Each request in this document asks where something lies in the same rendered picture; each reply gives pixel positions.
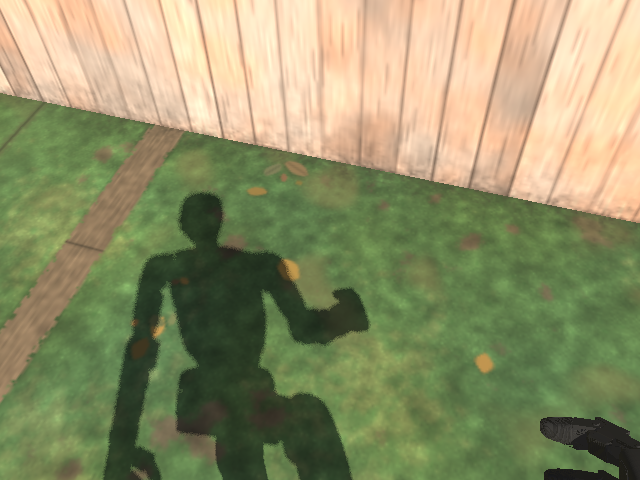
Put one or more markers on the robot right hand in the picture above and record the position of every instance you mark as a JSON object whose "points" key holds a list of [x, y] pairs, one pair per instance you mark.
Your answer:
{"points": [[601, 438]]}

